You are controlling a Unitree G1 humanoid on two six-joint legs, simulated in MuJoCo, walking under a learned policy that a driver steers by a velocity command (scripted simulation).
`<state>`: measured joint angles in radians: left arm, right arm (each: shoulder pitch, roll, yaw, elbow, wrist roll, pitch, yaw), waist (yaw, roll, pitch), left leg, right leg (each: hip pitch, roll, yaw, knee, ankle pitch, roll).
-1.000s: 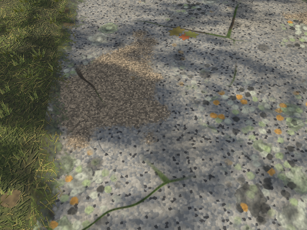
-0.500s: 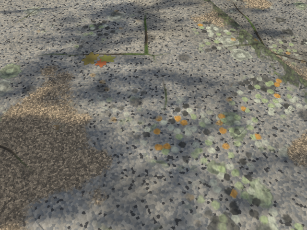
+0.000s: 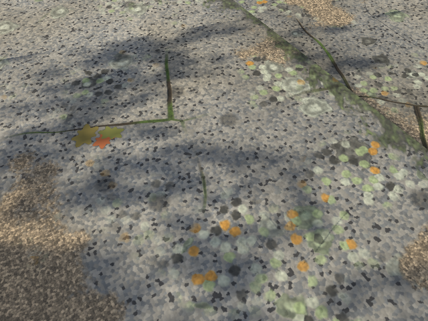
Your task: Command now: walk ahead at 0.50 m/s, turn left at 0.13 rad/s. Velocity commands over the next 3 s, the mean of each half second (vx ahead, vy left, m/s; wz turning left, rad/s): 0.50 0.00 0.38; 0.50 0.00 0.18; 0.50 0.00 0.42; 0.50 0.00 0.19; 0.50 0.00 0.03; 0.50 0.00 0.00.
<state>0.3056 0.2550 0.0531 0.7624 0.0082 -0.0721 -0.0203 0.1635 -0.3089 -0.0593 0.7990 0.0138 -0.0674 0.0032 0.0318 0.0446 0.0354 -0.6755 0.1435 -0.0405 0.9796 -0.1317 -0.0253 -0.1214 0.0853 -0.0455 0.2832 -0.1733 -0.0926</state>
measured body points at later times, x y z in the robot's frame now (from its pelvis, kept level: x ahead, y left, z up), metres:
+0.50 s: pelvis +0.29 +0.08 -0.01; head +0.32 +0.10 +0.44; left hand +0.37 +0.38 -0.10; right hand +0.45 -0.16 -0.11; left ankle +0.29 +0.15 -0.75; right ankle +0.36 -0.08 -0.67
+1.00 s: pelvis +0.58 +0.09 +0.00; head +0.61 +0.09 +0.45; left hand +0.56 +0.37 -0.11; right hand +0.80 -0.12 -0.12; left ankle +0.56 +0.25 -0.67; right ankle +0.62 +0.01 -0.75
